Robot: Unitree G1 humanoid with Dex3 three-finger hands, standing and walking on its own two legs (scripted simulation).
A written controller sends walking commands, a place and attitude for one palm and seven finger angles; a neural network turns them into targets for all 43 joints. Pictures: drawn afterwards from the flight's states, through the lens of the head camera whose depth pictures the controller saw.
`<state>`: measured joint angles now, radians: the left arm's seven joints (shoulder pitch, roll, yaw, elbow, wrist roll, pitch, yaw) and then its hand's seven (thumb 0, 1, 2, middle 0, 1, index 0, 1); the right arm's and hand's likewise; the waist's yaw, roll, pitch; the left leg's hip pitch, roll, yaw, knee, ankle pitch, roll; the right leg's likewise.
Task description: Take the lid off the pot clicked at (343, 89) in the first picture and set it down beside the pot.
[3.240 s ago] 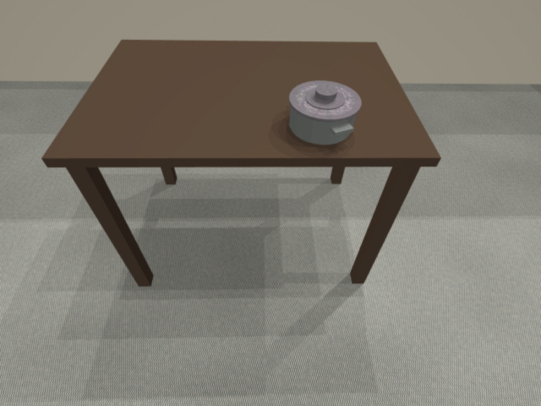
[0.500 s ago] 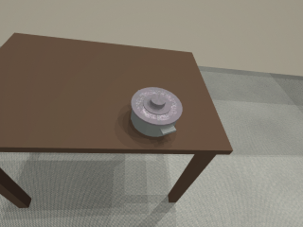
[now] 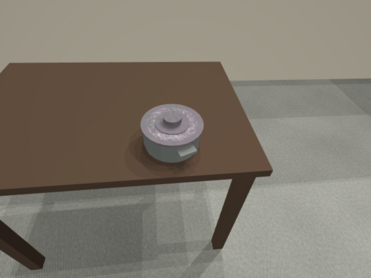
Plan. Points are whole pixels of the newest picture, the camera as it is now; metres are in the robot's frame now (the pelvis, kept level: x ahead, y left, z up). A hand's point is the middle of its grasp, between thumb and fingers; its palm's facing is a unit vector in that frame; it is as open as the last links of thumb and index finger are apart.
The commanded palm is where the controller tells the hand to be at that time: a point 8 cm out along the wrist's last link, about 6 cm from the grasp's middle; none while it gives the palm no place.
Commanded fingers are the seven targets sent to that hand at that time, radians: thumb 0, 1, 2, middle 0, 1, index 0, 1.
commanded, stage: look again from close up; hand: left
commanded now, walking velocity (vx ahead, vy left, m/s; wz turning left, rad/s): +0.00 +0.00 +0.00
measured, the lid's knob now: (172, 118) +0.53 +0.05 +0.06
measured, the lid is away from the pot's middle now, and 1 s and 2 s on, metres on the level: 0.00 0.00 0.00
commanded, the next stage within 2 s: shuffle to correct the standing spot in 0.66 s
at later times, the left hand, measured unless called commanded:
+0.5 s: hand out of the picture -0.02 +0.14 -0.17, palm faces +0.04 -0.99 -0.14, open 7.4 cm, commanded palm none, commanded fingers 0.00 0.90 0.90 -0.20 -0.30 -0.20 -0.30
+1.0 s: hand out of the picture -0.02 +0.16 -0.17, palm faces +0.03 -0.99 -0.17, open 7.4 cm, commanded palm none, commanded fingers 0.00 0.90 0.90 -0.20 -0.30 -0.20 -0.30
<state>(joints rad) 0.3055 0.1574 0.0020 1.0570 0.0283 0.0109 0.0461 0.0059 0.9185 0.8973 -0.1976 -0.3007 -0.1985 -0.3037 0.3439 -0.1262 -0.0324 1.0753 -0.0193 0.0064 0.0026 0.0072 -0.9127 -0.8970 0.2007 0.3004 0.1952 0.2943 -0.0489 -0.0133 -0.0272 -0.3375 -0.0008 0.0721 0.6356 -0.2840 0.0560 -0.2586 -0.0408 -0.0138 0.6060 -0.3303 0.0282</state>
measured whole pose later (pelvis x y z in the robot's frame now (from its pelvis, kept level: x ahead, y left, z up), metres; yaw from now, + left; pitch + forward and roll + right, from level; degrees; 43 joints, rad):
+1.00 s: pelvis +0.01 -0.01 +0.01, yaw +2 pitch -1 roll +0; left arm 0.35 0.18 0.00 1.09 0.03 -0.01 0.03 0.00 0.91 0.90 -0.20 -0.30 -0.20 -0.30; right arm 0.31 -0.10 -0.03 1.13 -0.01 0.00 0.00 0.01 -0.92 -0.90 0.20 0.30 0.20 0.29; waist -0.01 -0.05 0.01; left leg -0.26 -0.02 0.04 0.48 -0.21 0.05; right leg -0.18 -0.06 -0.05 0.49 -0.29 0.02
